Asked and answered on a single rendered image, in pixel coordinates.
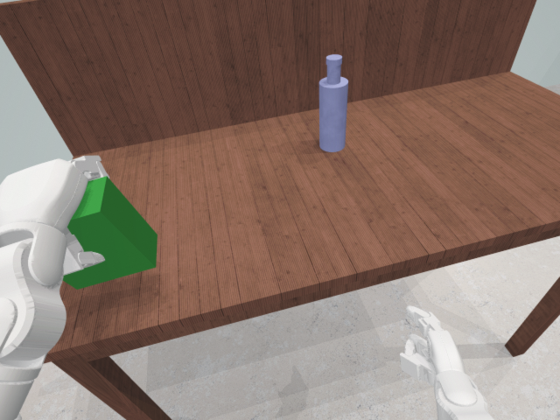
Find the table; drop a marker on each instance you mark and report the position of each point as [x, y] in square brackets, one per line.
[205, 114]

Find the left robot hand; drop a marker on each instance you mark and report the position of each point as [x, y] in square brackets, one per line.
[50, 193]

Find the left robot forearm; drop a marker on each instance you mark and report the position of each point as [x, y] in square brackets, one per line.
[32, 314]

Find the right robot hand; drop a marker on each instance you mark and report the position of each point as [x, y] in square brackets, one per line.
[437, 354]

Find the right robot forearm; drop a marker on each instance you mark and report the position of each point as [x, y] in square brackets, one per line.
[458, 397]

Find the sponge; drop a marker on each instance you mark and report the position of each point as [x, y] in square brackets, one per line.
[106, 223]

